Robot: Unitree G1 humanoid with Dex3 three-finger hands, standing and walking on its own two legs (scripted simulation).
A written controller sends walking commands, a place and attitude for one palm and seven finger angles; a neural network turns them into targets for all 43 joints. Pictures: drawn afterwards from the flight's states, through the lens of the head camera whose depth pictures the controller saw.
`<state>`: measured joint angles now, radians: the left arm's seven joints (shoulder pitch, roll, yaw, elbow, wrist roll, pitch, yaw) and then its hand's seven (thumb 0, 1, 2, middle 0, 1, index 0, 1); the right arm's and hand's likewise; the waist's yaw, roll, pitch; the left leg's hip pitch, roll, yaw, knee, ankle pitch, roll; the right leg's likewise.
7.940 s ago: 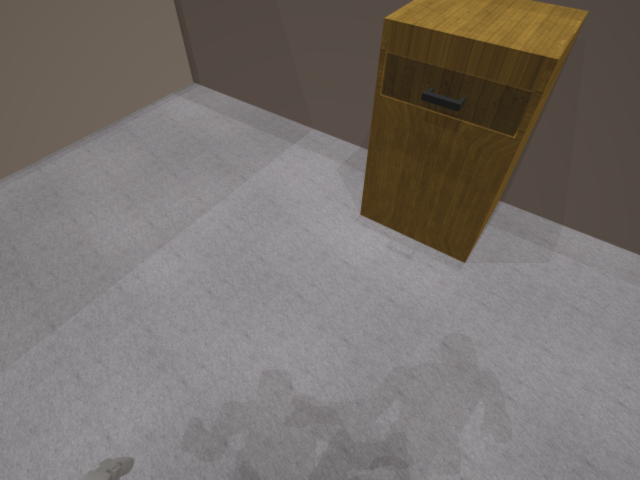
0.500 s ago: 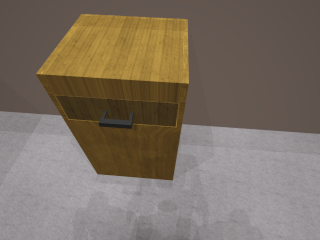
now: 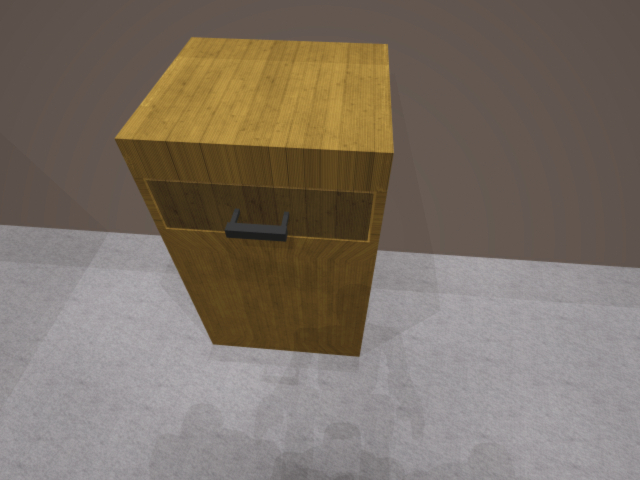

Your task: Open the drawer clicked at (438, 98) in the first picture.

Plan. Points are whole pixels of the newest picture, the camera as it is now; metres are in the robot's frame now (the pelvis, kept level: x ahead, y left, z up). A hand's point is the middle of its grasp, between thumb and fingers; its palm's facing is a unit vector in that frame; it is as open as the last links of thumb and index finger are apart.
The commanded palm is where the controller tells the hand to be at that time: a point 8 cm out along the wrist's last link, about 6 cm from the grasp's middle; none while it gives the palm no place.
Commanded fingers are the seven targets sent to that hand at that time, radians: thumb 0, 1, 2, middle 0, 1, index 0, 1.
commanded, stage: come to a stop and stand still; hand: left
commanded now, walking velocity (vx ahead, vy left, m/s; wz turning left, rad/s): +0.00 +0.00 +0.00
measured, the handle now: (258, 223) +0.59 +0.18 -0.10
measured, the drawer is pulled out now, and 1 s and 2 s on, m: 0.00 0.00 0.00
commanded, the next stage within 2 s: look again from close up in 0.22 s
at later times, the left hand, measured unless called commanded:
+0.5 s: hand out of the picture -0.01 +0.15 -0.18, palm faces +0.00 -0.99 -0.16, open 7.3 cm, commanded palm none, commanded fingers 0.00 0.90 0.90 -0.20 -0.30 -0.20 -0.30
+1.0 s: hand out of the picture +0.03 +0.18 -0.17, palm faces +0.02 -0.99 -0.17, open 7.3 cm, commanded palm none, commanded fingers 0.00 0.90 0.90 -0.20 -0.30 -0.20 -0.30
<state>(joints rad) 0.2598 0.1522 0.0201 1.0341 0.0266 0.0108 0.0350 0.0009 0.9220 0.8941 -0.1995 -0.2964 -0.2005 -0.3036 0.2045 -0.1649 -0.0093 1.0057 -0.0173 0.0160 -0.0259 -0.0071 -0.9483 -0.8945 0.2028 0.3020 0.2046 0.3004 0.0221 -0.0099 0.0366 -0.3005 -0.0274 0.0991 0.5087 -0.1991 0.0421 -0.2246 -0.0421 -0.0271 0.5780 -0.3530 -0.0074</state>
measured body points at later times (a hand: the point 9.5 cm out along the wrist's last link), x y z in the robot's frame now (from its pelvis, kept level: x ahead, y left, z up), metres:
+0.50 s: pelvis +0.01 +0.00 +0.00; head +0.03 +0.00 +0.45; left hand +0.00 +0.21 -0.16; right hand -0.03 -0.21 -0.16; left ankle +0.05 +0.10 -0.73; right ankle -0.02 -0.11 -0.73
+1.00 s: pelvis +0.03 +0.02 +0.01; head +0.04 +0.03 +0.46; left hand +0.03 +0.24 -0.16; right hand +0.05 -0.21 -0.15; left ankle +0.05 +0.10 -0.73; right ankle -0.02 -0.11 -0.73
